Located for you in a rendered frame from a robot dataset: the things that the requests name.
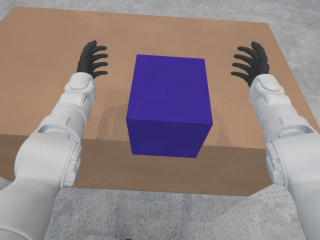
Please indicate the left robot forearm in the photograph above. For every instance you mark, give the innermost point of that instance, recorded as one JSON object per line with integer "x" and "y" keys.
{"x": 71, "y": 113}

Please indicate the robot right upper arm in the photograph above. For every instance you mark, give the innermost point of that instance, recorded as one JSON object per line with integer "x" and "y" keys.
{"x": 294, "y": 162}

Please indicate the robot right hand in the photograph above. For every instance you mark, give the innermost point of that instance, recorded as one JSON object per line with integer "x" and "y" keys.
{"x": 259, "y": 63}

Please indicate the right robot forearm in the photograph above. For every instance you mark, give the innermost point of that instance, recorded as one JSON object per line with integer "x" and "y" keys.
{"x": 273, "y": 109}

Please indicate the carton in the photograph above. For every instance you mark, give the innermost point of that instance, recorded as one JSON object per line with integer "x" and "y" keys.
{"x": 169, "y": 111}

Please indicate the pedestal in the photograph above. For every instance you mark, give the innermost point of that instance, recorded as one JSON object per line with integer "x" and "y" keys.
{"x": 40, "y": 49}

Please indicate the robot left hand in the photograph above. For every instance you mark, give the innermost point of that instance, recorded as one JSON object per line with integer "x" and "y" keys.
{"x": 86, "y": 63}

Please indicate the robot left upper arm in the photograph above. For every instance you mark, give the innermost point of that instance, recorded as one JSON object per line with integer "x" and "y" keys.
{"x": 47, "y": 164}

